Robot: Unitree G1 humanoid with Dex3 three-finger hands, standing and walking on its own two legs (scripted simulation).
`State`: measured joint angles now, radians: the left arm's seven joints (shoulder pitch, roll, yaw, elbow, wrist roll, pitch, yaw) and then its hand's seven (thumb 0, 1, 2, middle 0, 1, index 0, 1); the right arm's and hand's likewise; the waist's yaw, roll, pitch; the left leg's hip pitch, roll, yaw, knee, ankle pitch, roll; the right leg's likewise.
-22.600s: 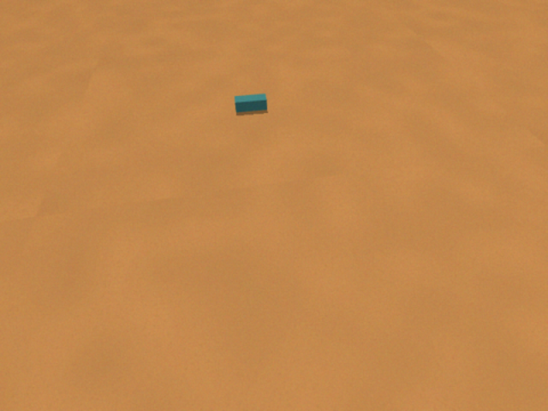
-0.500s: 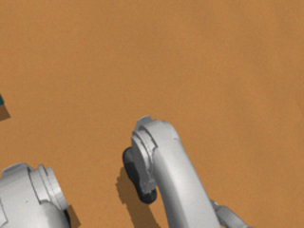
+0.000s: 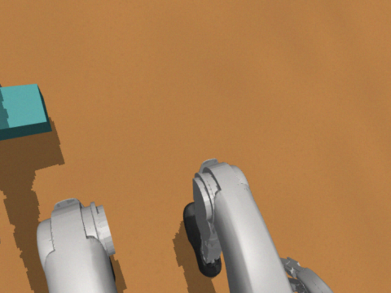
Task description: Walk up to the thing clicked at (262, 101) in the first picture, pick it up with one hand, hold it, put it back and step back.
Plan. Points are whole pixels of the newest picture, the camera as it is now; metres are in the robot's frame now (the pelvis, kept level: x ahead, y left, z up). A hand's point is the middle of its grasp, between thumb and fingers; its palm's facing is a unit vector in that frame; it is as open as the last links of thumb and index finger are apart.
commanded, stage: settle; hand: left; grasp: from above
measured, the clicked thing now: out of the picture +0.49 +0.32 -0.23
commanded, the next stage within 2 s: lift in 0.30 s
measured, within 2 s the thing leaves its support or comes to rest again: neither
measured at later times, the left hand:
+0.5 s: hand out of the picture +0.47 +0.31 -0.13, palm faces -0.44 -0.05 -0.89, open 10.9 cm
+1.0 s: hand out of the picture +0.41 +0.32 -0.02, palm faces -0.45 -0.10 -0.89, open 10.9 cm
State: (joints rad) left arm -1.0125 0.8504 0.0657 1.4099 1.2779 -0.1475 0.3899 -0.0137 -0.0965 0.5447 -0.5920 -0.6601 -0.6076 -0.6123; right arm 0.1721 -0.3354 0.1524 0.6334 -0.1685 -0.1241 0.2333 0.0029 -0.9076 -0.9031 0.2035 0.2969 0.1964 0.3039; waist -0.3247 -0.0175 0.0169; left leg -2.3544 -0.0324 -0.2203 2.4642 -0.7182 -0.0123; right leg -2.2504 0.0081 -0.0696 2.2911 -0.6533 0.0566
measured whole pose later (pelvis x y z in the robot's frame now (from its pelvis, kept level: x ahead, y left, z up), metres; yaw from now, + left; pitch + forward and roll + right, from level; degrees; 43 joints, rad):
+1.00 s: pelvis -0.01 +0.00 +0.10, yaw +7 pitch +36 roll -8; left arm -0.75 0.66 0.00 0.96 1.10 -0.13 0.08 -0.01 -0.11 0.55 -0.60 -0.66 -0.61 -0.61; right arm 0.20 -0.28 0.00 0.61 -0.04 0.06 0.08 0.00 -0.92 -0.91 0.20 0.30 0.20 0.30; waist -0.19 0.05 -0.15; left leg -2.09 -0.02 -0.11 2.11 -0.66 0.01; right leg -2.02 -0.04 0.00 2.01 -0.62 0.06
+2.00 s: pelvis +0.05 -0.01 +0.38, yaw +10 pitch +12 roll -1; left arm -0.34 0.39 -0.18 0.85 1.03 -0.02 0.14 -0.01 -0.13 0.56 -0.62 -0.64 -0.64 -0.59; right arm 0.25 -0.25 -0.05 0.73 0.02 0.02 -0.05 0.01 -0.90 -0.90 0.20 0.30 0.20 0.30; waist -0.07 0.03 -0.11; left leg -0.79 0.04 -0.02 1.01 -0.44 -0.02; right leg -0.79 -0.02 0.02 0.96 -0.39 0.04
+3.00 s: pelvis +0.07 -0.01 +0.43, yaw +9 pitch +4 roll +0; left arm -0.25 0.40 -0.21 0.69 1.02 -0.03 0.00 -0.01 -0.12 0.55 -0.61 -0.65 -0.63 -0.59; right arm 0.22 -0.25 -0.05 0.68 0.04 0.07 -0.05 0.01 -0.90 -0.90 0.20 0.30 0.20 0.30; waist -0.02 0.04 -0.05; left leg -0.38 0.03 0.02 0.63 -0.32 -0.02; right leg -0.41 -0.03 0.04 0.62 -0.29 0.04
